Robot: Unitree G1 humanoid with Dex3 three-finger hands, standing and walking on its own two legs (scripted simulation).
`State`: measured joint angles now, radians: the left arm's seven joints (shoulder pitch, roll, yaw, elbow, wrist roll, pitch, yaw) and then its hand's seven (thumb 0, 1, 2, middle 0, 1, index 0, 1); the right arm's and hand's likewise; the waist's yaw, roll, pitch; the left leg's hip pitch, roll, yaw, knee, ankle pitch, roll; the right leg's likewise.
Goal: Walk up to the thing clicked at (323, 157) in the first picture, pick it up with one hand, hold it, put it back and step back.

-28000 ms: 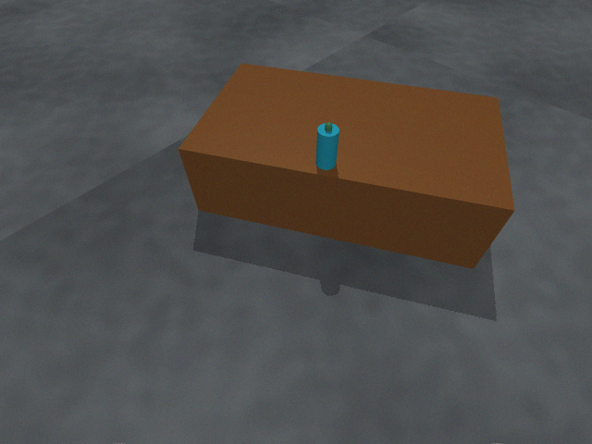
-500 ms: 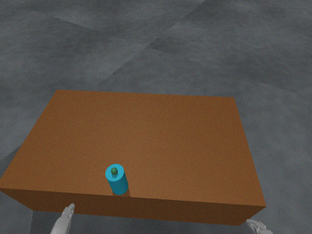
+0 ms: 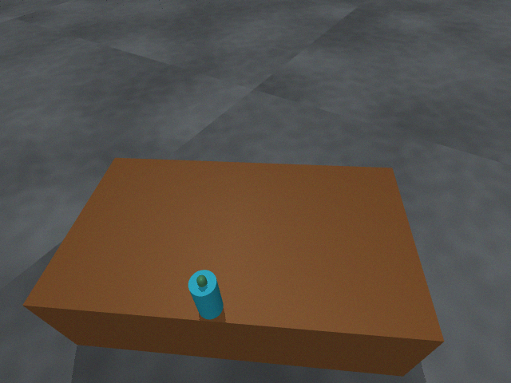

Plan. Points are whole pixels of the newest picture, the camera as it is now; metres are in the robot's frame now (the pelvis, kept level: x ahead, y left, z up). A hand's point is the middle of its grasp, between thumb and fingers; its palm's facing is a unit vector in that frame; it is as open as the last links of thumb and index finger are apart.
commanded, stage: home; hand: left
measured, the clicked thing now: (206, 293) +0.40 +0.17 -0.33
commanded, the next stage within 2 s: stand in 0.92 s
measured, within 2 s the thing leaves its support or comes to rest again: neither
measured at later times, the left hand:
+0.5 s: hand out of the picture +0.05 +0.25 -0.15, palm faces -0.03 -0.93 -0.36, open 17.6 cm
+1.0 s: hand out of the picture +0.10 +0.25 -0.15, palm faces -0.02 -0.93 -0.36, open 17.7 cm
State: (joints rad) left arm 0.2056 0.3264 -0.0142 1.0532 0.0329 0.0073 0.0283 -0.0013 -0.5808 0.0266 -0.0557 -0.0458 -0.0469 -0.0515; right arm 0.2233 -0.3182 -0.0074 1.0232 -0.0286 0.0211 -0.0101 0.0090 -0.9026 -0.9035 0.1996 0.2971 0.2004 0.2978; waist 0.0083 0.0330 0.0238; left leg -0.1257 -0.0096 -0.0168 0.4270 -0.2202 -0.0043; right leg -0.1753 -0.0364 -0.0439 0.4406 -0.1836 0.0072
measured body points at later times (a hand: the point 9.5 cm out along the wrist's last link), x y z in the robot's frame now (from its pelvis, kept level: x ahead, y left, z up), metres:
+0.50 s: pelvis +0.00 +0.00 +0.00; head -0.01 -0.02 +0.45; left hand +0.05 +0.30 -0.13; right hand +0.04 -0.30 -0.14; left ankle +0.01 +0.12 -0.74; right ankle +0.04 -0.12 -0.74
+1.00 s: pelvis +0.02 +0.00 +0.01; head +0.02 -0.01 +0.46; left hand +0.10 +0.30 -0.12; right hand +0.10 -0.30 -0.13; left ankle +0.01 +0.12 -0.74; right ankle +0.04 -0.12 -0.74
